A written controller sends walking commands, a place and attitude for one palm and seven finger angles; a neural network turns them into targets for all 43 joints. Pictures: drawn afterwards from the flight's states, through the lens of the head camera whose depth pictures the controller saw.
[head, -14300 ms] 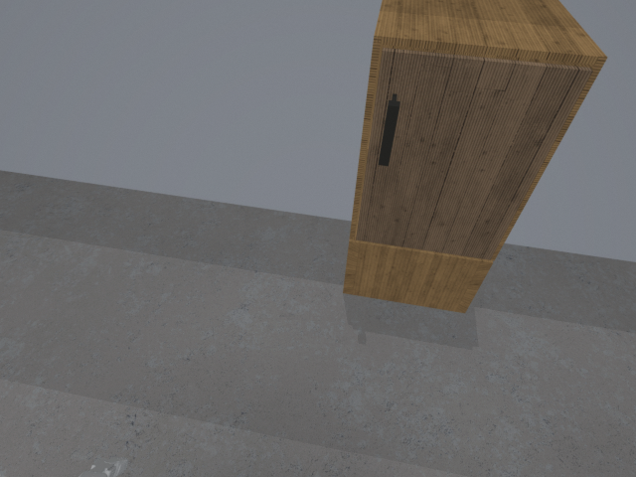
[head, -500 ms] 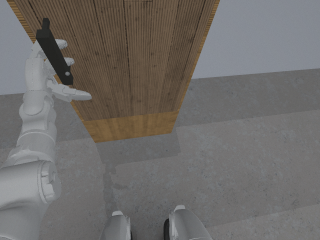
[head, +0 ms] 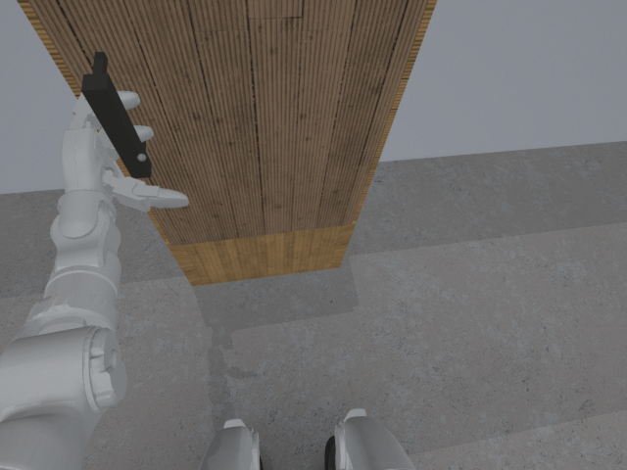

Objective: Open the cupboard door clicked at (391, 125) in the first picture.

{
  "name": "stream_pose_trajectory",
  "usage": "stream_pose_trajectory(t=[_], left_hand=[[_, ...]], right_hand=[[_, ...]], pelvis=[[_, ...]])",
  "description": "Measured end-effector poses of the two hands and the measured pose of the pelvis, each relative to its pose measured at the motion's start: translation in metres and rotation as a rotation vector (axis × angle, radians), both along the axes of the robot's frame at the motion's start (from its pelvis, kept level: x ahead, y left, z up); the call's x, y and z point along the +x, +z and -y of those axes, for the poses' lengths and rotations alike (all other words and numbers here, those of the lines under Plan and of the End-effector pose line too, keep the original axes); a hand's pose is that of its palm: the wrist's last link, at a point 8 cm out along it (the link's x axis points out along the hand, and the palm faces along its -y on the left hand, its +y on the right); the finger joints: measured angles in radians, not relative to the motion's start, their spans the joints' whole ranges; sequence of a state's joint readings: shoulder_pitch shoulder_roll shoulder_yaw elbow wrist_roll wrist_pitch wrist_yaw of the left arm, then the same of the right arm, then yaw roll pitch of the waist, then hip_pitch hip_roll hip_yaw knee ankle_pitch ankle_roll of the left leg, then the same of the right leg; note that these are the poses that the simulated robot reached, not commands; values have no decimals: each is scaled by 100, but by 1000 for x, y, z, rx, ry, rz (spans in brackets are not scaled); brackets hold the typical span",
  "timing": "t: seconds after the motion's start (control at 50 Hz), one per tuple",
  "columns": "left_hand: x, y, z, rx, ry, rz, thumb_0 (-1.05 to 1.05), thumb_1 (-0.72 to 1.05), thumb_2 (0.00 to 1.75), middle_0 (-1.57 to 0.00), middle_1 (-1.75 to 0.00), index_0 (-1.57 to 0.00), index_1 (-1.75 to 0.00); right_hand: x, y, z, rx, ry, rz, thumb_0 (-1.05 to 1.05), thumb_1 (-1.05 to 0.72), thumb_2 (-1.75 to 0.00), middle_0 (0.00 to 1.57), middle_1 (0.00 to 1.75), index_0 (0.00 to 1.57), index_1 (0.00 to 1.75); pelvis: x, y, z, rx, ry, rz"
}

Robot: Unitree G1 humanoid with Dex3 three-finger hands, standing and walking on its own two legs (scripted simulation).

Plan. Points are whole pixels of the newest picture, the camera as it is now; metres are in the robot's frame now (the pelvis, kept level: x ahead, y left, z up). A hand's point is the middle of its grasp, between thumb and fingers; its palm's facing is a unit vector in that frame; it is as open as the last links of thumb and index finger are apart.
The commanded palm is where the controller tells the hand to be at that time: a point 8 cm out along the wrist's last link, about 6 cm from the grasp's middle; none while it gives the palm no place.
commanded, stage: close the thumb around the handle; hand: left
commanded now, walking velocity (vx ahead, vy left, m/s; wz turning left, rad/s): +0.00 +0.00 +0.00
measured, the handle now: (122, 120) +0.55 +0.22 +0.06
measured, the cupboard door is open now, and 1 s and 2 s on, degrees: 1 4 41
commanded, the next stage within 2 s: pull the door open along its arc in 0.64 s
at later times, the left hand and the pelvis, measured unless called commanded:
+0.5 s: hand (140, 159) +0.49 +0.19 +0.06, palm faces +0.11 -0.99 -0.02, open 6.7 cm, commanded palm +0.47 +0.23 +0.06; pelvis +0.00 +0.00 +0.00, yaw +0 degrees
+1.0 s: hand (141, 171) +0.47 +0.19 +0.06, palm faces +0.09 -1.00 -0.01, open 6.2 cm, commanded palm +0.42 +0.23 +0.06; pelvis +0.00 +0.00 +0.01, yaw -1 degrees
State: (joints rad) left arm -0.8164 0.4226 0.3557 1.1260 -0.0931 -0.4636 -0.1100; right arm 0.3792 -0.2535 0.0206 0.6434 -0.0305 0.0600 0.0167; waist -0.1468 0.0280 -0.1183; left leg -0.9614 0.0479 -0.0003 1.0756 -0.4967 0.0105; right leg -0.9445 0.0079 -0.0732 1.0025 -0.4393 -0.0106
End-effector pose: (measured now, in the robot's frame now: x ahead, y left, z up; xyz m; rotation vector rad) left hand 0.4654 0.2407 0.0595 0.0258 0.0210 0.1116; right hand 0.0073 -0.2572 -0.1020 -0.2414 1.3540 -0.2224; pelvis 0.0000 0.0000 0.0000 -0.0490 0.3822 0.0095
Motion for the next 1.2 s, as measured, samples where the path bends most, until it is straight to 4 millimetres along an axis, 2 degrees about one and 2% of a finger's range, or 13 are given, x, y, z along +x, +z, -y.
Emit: stream_pose_trajectory(t=[0.08,0.18,0.54,0.84,0.96,1.08,1.2], left_hand=[[-1,0,0,-1,-2,0,-2,-43,33,-27,-121,-24,-121],[-2,0,0,-1,1,1,-2,-25,41,-28,-123,-26,-123],[-2,0,-2,-6,-4,7,0,67,80,-35,-132,-34,-132],[-3,0,-1,-9,-7,5,0,69,78,-33,-135,-32,-135],[-13,0,1,-15,-17,8,1,69,75,-32,-134,-32,-135],[-40,0,8,-16,-41,15,1,68,72,-31,-133,-31,-134],[-81,-1,25,-32,-64,24,1,67,71,-31,-132,-30,-133]], right_hand=[[4,0,0,1,4,7,0,-90,-90,20,30,21,30],[9,0,0,1,8,16,0,-90,-90,20,30,21,30],[10,-2,3,-9,14,23,0,-90,-90,20,30,21,30],[-3,1,4,-14,-8,14,0,-90,-90,20,30,21,30],[0,5,1,-2,-31,36,0,-90,-90,20,30,21,30],[20,12,-3,21,-38,97,0,-90,-90,20,30,21,30],[60,19,-7,44,-1,211,0,-90,-90,20,30,21,30]], pelvis=[[1,1,0,0,1,3],[2,1,0,1,2,4],[0,-1,2,1,6,4],[-4,-1,2,2,-4,3],[0,3,0,6,-20,15],[9,12,-2,11,-31,36],[15,18,-3,16,-31,67]])
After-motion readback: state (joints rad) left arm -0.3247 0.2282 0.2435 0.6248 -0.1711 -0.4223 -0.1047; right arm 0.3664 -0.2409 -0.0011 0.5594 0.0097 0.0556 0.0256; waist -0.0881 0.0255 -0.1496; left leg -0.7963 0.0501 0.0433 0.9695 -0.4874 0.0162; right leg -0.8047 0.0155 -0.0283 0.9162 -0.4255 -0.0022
